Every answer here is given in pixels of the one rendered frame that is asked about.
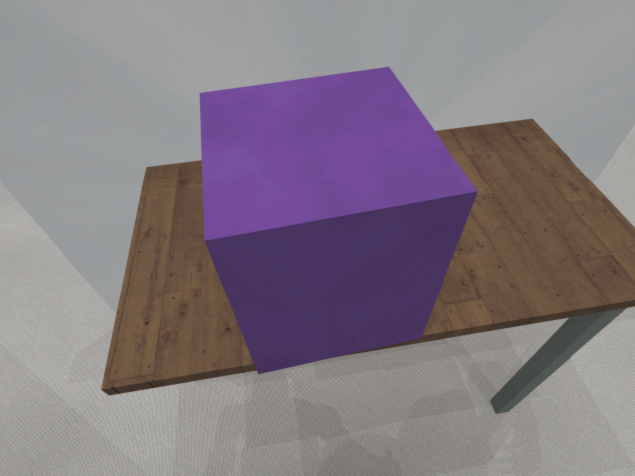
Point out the carton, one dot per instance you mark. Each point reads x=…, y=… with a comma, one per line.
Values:
x=332, y=210

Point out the table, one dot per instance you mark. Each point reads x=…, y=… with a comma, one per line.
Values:
x=541, y=243

